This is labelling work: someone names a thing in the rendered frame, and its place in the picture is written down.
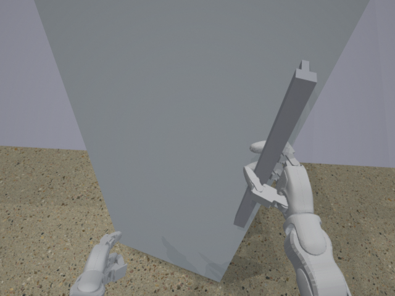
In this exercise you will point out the handle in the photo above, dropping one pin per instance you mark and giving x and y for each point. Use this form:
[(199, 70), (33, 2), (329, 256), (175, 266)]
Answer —
[(296, 97)]

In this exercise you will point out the right robot forearm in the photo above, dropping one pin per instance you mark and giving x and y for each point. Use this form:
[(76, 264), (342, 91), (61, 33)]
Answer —
[(309, 249)]

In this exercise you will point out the left robot hand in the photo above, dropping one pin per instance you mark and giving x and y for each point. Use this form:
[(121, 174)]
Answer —
[(99, 258)]

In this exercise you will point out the right robot hand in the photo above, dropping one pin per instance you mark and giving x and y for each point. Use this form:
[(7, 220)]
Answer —
[(291, 179)]

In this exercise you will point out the fridge door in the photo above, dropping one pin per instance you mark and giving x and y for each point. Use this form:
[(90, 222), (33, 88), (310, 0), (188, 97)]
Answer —
[(170, 94)]

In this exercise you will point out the left robot forearm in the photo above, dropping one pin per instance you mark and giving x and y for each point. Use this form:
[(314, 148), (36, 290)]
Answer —
[(89, 283)]

